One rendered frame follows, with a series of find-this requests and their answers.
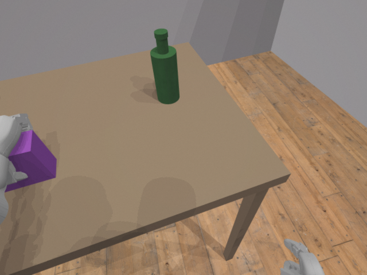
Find robot right hand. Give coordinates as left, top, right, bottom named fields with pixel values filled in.
left=280, top=239, right=325, bottom=275

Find robot left hand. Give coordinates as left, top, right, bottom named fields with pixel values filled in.
left=0, top=113, right=34, bottom=185

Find sponge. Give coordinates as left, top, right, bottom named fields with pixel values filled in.
left=5, top=130, right=57, bottom=192

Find table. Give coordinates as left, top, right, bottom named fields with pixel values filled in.
left=0, top=42, right=291, bottom=275

